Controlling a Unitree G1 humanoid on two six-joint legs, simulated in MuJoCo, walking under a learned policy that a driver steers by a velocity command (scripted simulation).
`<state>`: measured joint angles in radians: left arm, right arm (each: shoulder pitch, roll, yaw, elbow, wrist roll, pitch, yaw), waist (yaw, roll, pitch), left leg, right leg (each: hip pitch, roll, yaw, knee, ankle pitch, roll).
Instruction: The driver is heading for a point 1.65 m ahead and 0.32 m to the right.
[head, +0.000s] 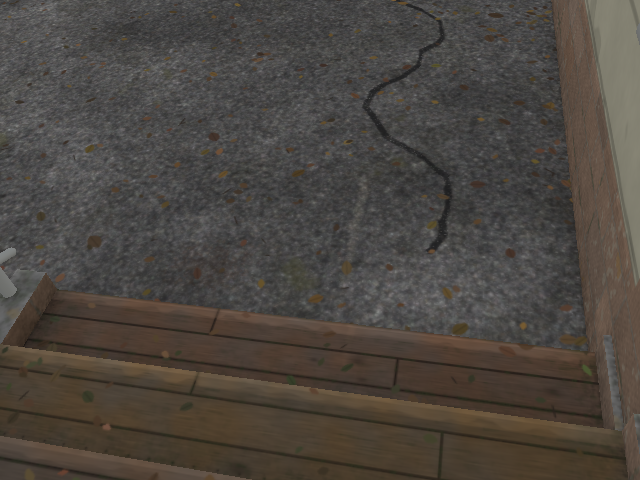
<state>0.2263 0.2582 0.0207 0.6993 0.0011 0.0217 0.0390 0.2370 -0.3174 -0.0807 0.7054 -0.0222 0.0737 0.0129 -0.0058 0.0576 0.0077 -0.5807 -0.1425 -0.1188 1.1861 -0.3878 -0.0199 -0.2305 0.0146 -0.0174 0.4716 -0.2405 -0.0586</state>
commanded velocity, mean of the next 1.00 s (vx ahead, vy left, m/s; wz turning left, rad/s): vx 0.10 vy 0.00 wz -0.31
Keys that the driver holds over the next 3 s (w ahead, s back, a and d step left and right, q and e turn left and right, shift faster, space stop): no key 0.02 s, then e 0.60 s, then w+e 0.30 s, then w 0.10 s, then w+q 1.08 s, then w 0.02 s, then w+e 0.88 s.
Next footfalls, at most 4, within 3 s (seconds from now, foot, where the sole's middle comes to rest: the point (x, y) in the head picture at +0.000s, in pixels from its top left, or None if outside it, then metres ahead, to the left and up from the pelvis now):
0.26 left None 0.05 0.12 -0.78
0.90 left None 0.11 0.10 -0.78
1.52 right None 0.34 -0.25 -0.93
2.08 left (411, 466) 0.66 -0.11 -1.08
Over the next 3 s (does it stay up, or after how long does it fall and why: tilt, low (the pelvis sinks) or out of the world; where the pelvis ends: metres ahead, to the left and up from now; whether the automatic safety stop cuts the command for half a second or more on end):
stays up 1.04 -0.21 -0.47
